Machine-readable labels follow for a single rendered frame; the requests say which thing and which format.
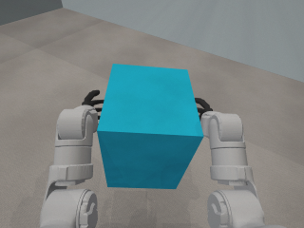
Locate left robot upper arm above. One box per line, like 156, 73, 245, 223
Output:
40, 189, 98, 228

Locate right robot upper arm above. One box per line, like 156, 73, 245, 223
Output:
207, 189, 287, 228

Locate carton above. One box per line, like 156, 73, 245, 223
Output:
97, 64, 204, 189

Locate robot right forearm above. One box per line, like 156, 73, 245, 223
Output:
200, 111, 265, 221

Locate robot left hand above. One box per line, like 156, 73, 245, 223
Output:
82, 89, 105, 125

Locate robot right hand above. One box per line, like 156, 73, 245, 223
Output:
195, 98, 213, 121

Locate robot left forearm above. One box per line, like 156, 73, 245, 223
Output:
39, 104, 98, 226

